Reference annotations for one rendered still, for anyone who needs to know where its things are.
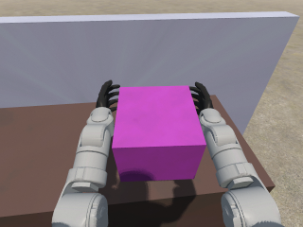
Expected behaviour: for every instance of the left robot upper arm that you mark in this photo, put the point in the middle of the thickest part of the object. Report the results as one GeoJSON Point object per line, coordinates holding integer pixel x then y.
{"type": "Point", "coordinates": [81, 210]}

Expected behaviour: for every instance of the left robot hand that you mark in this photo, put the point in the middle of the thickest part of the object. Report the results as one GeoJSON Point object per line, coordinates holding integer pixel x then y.
{"type": "Point", "coordinates": [104, 95]}

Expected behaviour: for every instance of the pedestal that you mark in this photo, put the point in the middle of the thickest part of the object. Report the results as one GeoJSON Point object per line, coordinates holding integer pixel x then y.
{"type": "Point", "coordinates": [38, 146]}

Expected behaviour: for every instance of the left robot forearm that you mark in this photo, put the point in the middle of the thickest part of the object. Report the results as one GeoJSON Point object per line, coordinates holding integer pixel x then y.
{"type": "Point", "coordinates": [89, 169]}

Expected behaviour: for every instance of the right robot upper arm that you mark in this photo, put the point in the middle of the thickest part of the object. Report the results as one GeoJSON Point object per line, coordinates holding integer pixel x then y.
{"type": "Point", "coordinates": [249, 207]}

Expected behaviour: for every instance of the carton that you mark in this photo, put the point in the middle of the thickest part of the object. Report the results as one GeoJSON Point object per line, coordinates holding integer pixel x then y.
{"type": "Point", "coordinates": [157, 134]}

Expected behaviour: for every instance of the right robot forearm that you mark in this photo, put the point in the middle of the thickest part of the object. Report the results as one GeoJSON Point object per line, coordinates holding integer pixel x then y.
{"type": "Point", "coordinates": [233, 170]}

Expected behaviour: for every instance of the right robot hand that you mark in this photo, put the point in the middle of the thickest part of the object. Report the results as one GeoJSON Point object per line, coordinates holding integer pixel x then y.
{"type": "Point", "coordinates": [203, 97]}

